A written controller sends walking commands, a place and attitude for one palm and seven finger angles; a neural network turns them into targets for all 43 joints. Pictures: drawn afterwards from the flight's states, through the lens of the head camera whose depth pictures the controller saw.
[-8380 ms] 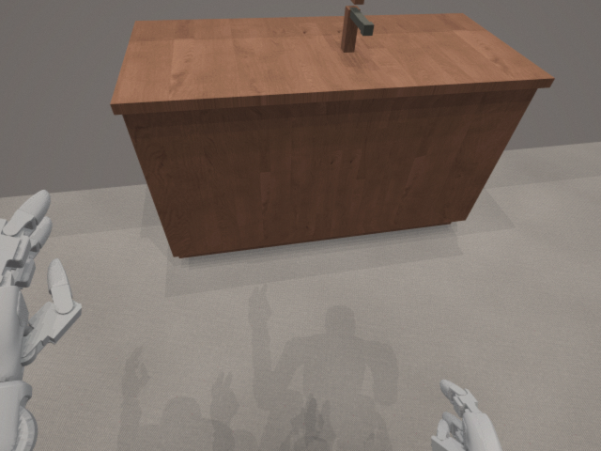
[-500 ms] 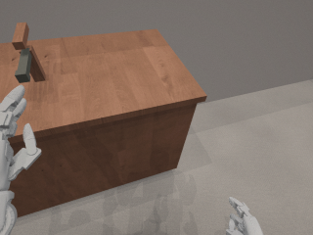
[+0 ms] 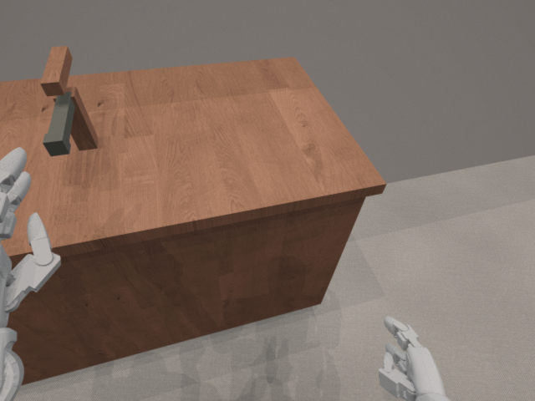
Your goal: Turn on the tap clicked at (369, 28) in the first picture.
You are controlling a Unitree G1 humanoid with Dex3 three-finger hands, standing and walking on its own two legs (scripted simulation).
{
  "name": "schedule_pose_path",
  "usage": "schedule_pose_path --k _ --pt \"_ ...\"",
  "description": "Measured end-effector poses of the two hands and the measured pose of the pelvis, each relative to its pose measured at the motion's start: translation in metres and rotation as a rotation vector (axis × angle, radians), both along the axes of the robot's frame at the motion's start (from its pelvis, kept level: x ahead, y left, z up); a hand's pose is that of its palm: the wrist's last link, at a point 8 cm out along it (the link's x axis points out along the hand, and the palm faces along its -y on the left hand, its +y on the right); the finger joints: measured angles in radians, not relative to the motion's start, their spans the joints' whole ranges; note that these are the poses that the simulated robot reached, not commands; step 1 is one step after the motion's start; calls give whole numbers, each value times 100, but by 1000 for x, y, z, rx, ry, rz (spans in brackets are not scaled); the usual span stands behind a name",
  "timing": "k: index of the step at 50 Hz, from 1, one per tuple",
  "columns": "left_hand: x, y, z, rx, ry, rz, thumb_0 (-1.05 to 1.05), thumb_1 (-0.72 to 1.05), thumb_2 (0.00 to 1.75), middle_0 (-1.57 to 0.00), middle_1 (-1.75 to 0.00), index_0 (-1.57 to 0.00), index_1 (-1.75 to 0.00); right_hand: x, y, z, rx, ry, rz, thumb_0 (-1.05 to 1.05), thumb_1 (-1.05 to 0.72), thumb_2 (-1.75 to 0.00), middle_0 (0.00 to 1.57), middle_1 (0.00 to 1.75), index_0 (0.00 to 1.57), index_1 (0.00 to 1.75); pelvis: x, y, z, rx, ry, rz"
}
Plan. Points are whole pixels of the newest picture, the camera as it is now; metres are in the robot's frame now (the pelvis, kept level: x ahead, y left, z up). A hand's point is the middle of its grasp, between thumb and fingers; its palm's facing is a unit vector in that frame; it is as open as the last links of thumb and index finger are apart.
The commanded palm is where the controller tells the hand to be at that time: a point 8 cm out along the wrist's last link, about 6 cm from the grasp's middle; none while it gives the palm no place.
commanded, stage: shuffle to correct the standing spot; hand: left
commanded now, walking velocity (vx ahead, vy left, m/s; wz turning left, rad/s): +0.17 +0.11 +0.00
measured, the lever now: (57, 144) +0.45 +0.38 +0.12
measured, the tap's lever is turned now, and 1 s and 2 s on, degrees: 0 0 0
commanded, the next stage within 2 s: come to a stop and stand still in 0.72 s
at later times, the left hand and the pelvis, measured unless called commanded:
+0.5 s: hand (49, 218) +0.27 +0.28 +0.17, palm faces +0.42 -0.82 -0.38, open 7.4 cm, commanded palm +0.21 +0.31 +0.19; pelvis +0.04 +0.04 -0.02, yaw -2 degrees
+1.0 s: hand (40, 165) +0.35 +0.33 +0.17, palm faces +0.44 -0.82 -0.36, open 7.4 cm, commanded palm +0.28 +0.36 +0.19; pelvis +0.12 +0.08 -0.01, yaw +0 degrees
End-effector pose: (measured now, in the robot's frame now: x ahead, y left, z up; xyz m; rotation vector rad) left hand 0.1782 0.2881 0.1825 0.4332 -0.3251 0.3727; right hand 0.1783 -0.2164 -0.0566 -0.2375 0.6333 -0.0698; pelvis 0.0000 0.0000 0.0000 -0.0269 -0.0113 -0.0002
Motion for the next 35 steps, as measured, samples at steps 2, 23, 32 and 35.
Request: schedule_pose_path --k 2,23,32,35 --pt "4 0 0 2 -10 -6 2 89 89 -21 -30 -21 -30 5 0 -2 -2 5 -2 1 -90 -90 20 30 20 30 5 2 -2 -2 -1 1" --pt "41 27 1 73 -71 -27 2 89 89 -21 -30 -22 -30 9 4 -36 -30 127 -102 2 -90 -90 20 30 20 30 39 34 -21 8 -36 -22" --pt "73 21 12 98 2 -32 2 89 90 -20 -30 -21 -30 32 39 -35 73 85 -46 2 -90 -90 20 30 20 30 62 36 -8 20 -13 -5" --pt "78 23 16 87 16 -45 2 89 89 -21 -30 -21 -30 42 41 -34 67 123 -42 1 -90 -90 20 30 20 30 75 41 -2 17 -2 5"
